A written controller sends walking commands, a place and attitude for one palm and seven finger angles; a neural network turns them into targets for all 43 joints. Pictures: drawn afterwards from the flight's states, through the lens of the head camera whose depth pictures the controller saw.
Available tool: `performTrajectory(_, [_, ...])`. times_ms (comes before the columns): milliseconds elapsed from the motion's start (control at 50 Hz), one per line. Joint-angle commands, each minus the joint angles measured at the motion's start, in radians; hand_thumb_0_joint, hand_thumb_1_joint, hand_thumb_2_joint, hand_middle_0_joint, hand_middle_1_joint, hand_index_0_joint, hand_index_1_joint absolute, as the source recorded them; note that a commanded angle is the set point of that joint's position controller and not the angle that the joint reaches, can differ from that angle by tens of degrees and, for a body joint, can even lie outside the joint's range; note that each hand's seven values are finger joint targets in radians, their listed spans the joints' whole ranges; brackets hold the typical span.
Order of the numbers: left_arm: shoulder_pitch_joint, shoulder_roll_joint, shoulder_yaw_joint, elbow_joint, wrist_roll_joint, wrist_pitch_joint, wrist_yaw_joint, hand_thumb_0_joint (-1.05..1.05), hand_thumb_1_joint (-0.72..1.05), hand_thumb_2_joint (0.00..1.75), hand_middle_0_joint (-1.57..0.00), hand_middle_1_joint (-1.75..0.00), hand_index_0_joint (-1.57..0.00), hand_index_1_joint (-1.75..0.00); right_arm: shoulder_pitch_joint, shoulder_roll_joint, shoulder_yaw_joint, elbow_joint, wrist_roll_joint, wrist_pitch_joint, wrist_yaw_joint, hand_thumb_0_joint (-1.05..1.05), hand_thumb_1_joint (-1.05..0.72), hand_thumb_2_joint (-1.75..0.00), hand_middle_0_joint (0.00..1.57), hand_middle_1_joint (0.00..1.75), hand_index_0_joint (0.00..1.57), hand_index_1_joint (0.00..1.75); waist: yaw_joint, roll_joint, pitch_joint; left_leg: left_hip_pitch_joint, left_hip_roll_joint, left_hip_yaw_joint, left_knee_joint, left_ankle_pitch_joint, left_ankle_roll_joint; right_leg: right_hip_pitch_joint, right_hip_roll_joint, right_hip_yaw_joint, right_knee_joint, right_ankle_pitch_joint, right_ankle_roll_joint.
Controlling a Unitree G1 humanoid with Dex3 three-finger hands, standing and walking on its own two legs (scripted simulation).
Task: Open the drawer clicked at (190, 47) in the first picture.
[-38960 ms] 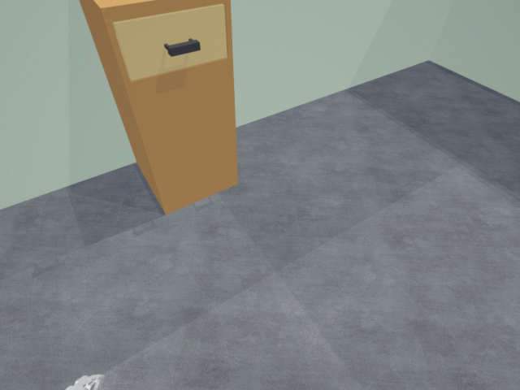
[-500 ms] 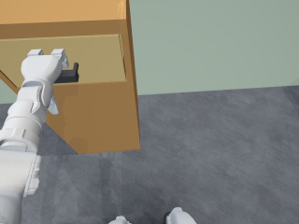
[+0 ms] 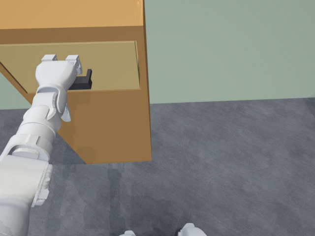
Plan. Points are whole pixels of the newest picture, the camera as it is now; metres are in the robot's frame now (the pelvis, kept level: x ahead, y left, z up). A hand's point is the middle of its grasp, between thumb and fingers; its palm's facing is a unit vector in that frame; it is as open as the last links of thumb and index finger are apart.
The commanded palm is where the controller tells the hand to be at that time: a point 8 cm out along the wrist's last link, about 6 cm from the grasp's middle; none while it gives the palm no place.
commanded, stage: lift the hand off the handle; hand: left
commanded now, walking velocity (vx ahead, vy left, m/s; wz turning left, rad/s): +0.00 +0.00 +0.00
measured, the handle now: (72, 77) +0.53 +0.24 +0.06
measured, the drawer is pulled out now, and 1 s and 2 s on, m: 0.00 0.00 0.00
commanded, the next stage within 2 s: draw the hand back to the body in 1.40 s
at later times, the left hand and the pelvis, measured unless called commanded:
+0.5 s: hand (66, 86) +0.48 +0.24 +0.08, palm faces -0.07 +0.02 -1.00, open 13.4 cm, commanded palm +0.48 +0.22 +0.15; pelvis +0.01 +0.00 +0.01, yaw +1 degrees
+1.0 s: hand (63, 62) +0.49 +0.22 +0.16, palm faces +0.03 +0.01 -1.00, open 13.2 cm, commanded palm +0.47 +0.22 +0.22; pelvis +0.03 -0.01 +0.03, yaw +1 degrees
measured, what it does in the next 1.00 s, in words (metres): stands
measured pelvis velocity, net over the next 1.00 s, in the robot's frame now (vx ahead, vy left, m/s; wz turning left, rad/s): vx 0.03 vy -0.01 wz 0.01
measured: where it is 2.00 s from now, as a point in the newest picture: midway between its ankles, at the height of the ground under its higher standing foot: outside the picture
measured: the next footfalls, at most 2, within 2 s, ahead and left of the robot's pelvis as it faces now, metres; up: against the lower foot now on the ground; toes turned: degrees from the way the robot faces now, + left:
none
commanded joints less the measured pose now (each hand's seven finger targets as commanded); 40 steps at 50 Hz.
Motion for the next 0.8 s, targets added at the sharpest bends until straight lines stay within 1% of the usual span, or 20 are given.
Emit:
performTrajectory(0, [-0.383,0.117,0.026,-0.079,-0.010,-0.018,-0.023,0.00,-0.50,0.30,-0.30,-1.20,-0.30,-1.20,0.121,-0.166,-0.057,-0.053,-0.008,-0.023,-0.014,0.00,-0.90,-0.90,0.20,0.30,0.20,0.30,-0.084,-0.040,-0.224,0.146,-0.025,-0.023,-0.110,0.122,0.015,0.105,0.046,0.003,-0.100,0.053,-0.026])
performTrajectory(20, [-0.381,0.134,0.046,-0.077,-0.011,-0.022,-0.024,0.00,-0.50,0.30,-0.30,-1.20,-0.30,-1.20,0.127,-0.170,-0.058,-0.052,-0.011,-0.019,-0.012,0.00,-0.90,-0.90,0.20,0.30,0.20,0.30,-0.077,-0.051,-0.246,0.150,-0.026,-0.024,-0.107,0.151,0.015,0.123,0.047,0.002,-0.097,0.077,-0.029])
performTrajectory(80, [-0.400,0.083,-0.002,-0.076,-0.014,-0.021,-0.027,0.00,-0.50,0.30,-0.30,-1.20,-0.30,-1.20,0.124,-0.161,-0.054,-0.059,-0.011,-0.018,-0.009,0.00,-0.90,-0.90,0.20,0.30,0.20,0.30,-0.089,-0.040,-0.239,0.146,-0.029,-0.021,-0.099,0.145,0.014,0.110,0.046,0.000,-0.093,0.071,-0.024])
performTrajectory(120, [-0.456,0.119,0.026,-0.118,-0.015,-0.023,-0.024,0.00,-0.50,0.30,-0.30,-1.20,-0.30,-1.20,0.125,-0.164,-0.059,-0.059,-0.011,-0.015,-0.009,0.00,-0.90,-0.90,0.20,0.30,0.20,0.30,-0.090,-0.043,-0.271,0.170,-0.027,-0.032,-0.103,0.158,0.015,0.121,0.047,0.001,-0.093,0.079,-0.026])
performTrajectory(160, [-0.491,0.123,0.027,-0.146,-0.014,-0.025,-0.016,0.00,-0.50,0.30,-0.30,-1.20,-0.30,-1.20,0.122,-0.157,-0.060,-0.061,-0.012,-0.018,-0.010,0.00,-0.90,-0.90,0.20,0.30,0.20,0.30,-0.091,0.006,-0.295,0.195,-0.028,-0.031,-0.105,0.150,0.014,0.124,0.046,0.004,-0.094,0.072,-0.026])
performTrajectory(180, [-0.495,0.107,0.015,-0.157,-0.014,-0.025,-0.015,0.00,-0.50,0.30,-0.30,-1.20,-0.30,-1.20,0.118,-0.152,-0.057,-0.068,-0.014,-0.021,-0.008,0.00,-0.90,-0.90,0.20,0.30,0.20,0.30,-0.080,0.016,-0.314,0.204,-0.033,-0.029,-0.108,0.161,0.013,0.144,0.045,0.004,-0.095,0.076,-0.025])
performTrajectory(220, [-0.523,0.152,0.053,-0.199,-0.017,-0.033,-0.012,0.00,-0.50,0.30,-0.30,-1.20,-0.30,-1.20,0.118,-0.155,-0.063,-0.063,-0.014,-0.020,-0.010,0.00,-0.90,-0.90,0.20,0.30,0.20,0.30,-0.078,0.020,-0.354,0.243,-0.028,-0.036,-0.110,0.187,0.012,0.160,0.049,0.005,-0.099,0.097,-0.028])
performTrajectory(240, [-0.543,0.110,0.011,-0.206,-0.019,-0.035,-0.012,0.00,-0.50,0.30,-0.30,-1.20,-0.30,-1.20,0.113,-0.145,-0.057,-0.071,-0.014,-0.023,-0.012,0.00,-0.90,-0.90,0.20,0.30,0.20,0.30,-0.085,0.025,-0.354,0.245,-0.031,-0.034,-0.114,0.178,0.014,0.166,0.047,0.007,-0.103,0.088,-0.024])
performTrajectory(320, [-0.604,0.131,0.026,-0.258,-0.026,-0.045,-0.007,0.00,-0.50,0.30,-0.30,-1.20,-0.30,-1.20,0.107,-0.149,-0.059,-0.063,-0.012,-0.034,-0.017,0.00,-0.90,-0.90,0.20,0.30,0.20,0.30,-0.089,0.029,-0.341,0.279,-0.029,-0.043,-0.135,0.174,0.014,0.177,0.049,0.007,-0.124,0.090,-0.026])
performTrajectory(400, [-0.603,0.135,0.038,-0.344,-0.035,-0.069,-0.005,0.00,-0.50,0.30,-0.30,-1.20,-0.30,-1.20,0.103,-0.142,-0.061,-0.065,-0.015,-0.046,-0.022,0.00,-0.90,-0.90,0.20,0.30,0.20,0.30,-0.067,0.081,-0.395,0.363,-0.028,-0.041,-0.145,0.265,0.010,0.222,0.052,0.005,-0.131,0.144,-0.031])
performTrajectory(420, [-0.610,0.165,0.065,-0.369,-0.038,-0.079,-0.005,0.00,-0.50,0.30,-0.30,-1.20,-0.30,-1.20,0.102,-0.145,-0.063,-0.062,-0.017,-0.047,-0.024,0.00,-0.90,-0.90,0.20,0.30,0.20,0.30,-0.062,0.063,-0.417,0.373,-0.027,-0.043,-0.145,0.295,0.009,0.248,0.052,0.005,-0.134,0.168,-0.032])
performTrajectory(440, [-0.596,0.149,0.052,-0.382,-0.039,-0.085,-0.006,0.00,-0.50,0.30,-0.30,-1.20,-0.30,-1.20,0.100,-0.139,-0.063,-0.066,-0.017,-0.049,-0.025,0.00,-0.90,-0.90,0.20,0.30,0.20,0.30,-0.059,0.064,-0.420,0.381,-0.029,-0.041,-0.147,0.308,0.011,0.259,0.051,0.007,-0.138,0.177,-0.029])
performTrajectory(460, [-0.583,0.188,0.088,-0.382,-0.037,-0.087,-0.002,0.00,-0.50,0.30,-0.30,-1.20,-0.30,-1.20,0.099,-0.142,-0.063,-0.060,-0.014,-0.049,-0.026,0.00,-0.90,-0.90,0.20,0.30,0.20,0.30,-0.048,0.076,-0.404,0.381,-0.029,-0.043,-0.153,0.324,0.006,0.265,0.053,0.003,-0.137,0.190,-0.034])
performTrajectory(480, [-0.587,0.170,0.072,-0.399,-0.032,-0.088,0.000,0.00,-0.50,0.30,-0.30,-1.20,-0.30,-1.20,0.093,-0.139,-0.060,-0.064,-0.016,-0.050,-0.025,0.00,-0.90,-0.90,0.20,0.30,0.20,0.30,-0.044,0.084,-0.409,0.389,-0.030,-0.042,-0.157,0.348,0.005,0.274,0.052,0.003,-0.136,0.201,-0.033])
performTrajectory(520, [-0.584,0.179,0.082,-0.420,-0.036,-0.085,0.006,0.00,-0.50,0.30,-0.30,-1.20,-0.30,-1.20,0.084,-0.142,-0.064,-0.060,-0.014,-0.049,-0.023,0.00,-0.90,-0.90,0.20,0.30,0.20,0.30,-0.044,0.071,-0.403,0.405,-0.027,-0.040,-0.163,0.382,0.002,0.288,0.055,0.000,-0.148,0.224,-0.034])
performTrajectory(540, [-0.581,0.211,0.111,-0.419,-0.033,-0.084,0.015,0.00,-0.50,0.30,-0.30,-1.20,-0.30,-1.20,0.085,-0.139,-0.062,-0.055,-0.013,-0.049,-0.024,0.00,-0.90,-0.90,0.20,0.30,0.20,0.30,-0.035,0.076,-0.404,0.404,-0.026,-0.039,-0.166,0.398,0.001,0.304,0.052,0.001,-0.145,0.238,-0.033])
performTrajectory(580, [-0.571,0.188,0.100,-0.449,-0.040,-0.079,0.017,0.00,-0.50,0.30,-0.30,-1.20,-0.30,-1.20,0.073,-0.136,-0.062,-0.061,-0.012,-0.049,-0.020,0.00,-0.90,-0.90,0.20,0.30,0.20,0.30,-0.028,0.070,-0.408,0.423,-0.027,-0.038,-0.176,0.434,-0.001,0.330,0.053,-0.002,-0.149,0.266,-0.033])
performTrajectory(600, [-0.583,0.207,0.112,-0.465,-0.040,-0.076,0.018,0.00,-0.50,0.30,-0.30,-1.20,-0.30,-1.20,0.067,-0.139,-0.065,-0.060,-0.008,-0.049,-0.019,0.00,-0.90,-0.90,0.20,0.30,0.20,0.30,-0.029,0.076,-0.395,0.432,-0.026,-0.039,-0.182,0.442,-0.005,0.330,0.055,-0.005,-0.153,0.273,-0.034])
performTrajectory(720, [-0.594,0.220,0.123,-0.567,-0.050,-0.061,0.010,0.00,-0.50,0.30,-0.30,-1.20,-0.30,-1.20,0.034,-0.138,-0.068,-0.067,-0.009,-0.047,-0.016,0.00,-0.90,-0.90,0.20,0.30,0.20,0.30,-0.006,0.099,-0.485,0.532,-0.021,-0.035,-0.189,0.614,-0.021,0.405,0.052,-0.007,-0.161,0.366,-0.032])
performTrajectory(780, [-0.558,0.214,0.128,-0.560,-0.053,-0.036,0.001,0.00,-0.50,0.30,-0.30,-1.20,-0.30,-1.20,0.007,-0.129,-0.064,-0.065,-0.003,-0.044,-0.010,0.00,-0.90,-0.90,0.20,0.30,0.20,0.30,0.005,0.087,-0.450,0.534,-0.021,-0.029,-0.198,0.639,-0.020,0.427,0.049,-0.007,-0.171,0.385,-0.028])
